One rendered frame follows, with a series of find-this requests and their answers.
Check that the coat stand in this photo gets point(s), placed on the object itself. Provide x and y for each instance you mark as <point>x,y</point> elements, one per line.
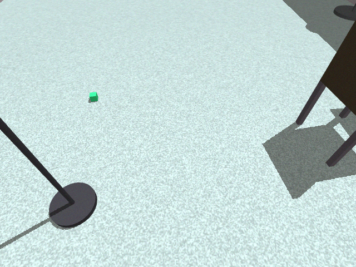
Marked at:
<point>346,12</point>

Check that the chair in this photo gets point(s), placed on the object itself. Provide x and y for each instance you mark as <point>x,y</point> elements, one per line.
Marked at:
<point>340,79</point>

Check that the floor lamp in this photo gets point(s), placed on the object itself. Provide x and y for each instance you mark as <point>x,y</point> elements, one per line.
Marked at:
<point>73,204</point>

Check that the cube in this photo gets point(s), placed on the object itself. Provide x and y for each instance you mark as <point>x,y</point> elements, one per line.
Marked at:
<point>93,96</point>

